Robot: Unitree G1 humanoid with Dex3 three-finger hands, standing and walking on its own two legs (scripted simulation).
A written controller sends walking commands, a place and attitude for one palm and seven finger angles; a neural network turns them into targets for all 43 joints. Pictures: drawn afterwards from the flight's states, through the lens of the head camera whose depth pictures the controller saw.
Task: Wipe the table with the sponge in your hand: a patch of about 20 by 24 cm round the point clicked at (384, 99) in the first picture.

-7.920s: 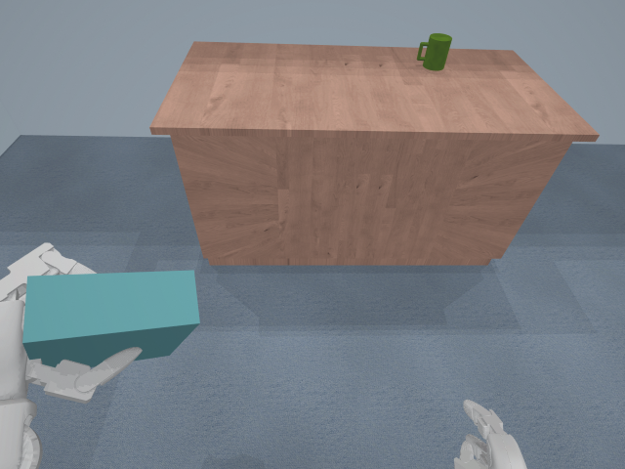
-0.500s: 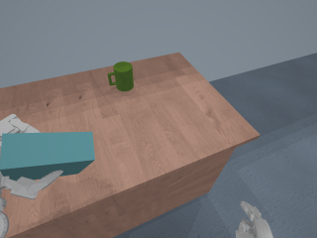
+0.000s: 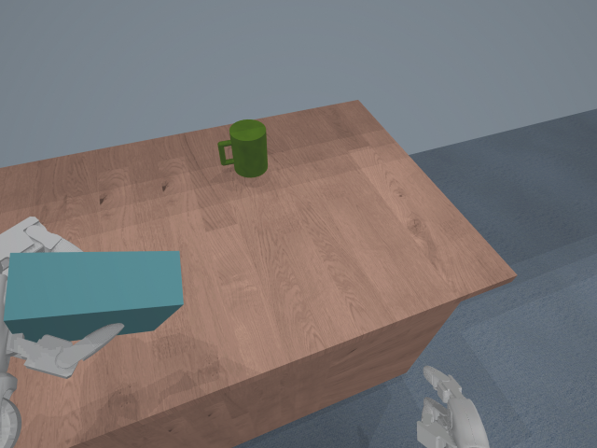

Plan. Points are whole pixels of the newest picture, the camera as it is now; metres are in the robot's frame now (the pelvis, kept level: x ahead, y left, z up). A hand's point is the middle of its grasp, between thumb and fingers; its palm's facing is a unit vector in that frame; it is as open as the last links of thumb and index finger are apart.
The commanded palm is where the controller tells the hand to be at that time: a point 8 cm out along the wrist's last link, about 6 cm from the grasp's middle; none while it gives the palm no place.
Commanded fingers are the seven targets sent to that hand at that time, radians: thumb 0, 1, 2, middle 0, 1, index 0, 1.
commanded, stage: come to a stop and stand still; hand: left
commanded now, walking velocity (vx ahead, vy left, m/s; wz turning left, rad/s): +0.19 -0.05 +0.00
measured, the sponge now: (122, 298) +0.23 +0.20 +0.14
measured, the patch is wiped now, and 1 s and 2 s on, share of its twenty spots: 0.00 0.00 0.00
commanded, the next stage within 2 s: look again from close up in 1.98 s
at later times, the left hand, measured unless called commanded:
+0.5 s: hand (99, 287) +0.24 +0.22 +0.15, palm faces +0.15 -0.84 -0.53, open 9.4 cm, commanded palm +0.18 +0.29 +0.18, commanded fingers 0.00 0.10 1.30 -1.20 -1.60 -1.20 -1.60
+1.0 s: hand (22, 330) +0.18 +0.26 +0.17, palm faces +0.30 -0.88 -0.37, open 9.4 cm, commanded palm +0.13 +0.31 +0.18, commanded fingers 0.00 0.10 1.30 -1.20 -1.60 -1.20 -1.60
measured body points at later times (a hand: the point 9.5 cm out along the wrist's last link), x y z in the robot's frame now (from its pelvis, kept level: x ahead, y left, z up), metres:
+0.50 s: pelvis +0.00 +0.02 +0.00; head +0.04 +0.02 +0.44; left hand +0.22 +0.27 +0.18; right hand +0.15 -0.21 -0.09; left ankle +0.01 +0.10 -0.73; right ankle +0.02 -0.06 -0.73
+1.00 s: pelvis -0.05 +0.04 +0.00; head -0.05 +0.05 +0.45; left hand +0.16 +0.31 +0.19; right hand +0.12 -0.19 -0.06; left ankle +0.01 +0.11 -0.73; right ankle +0.02 -0.06 -0.73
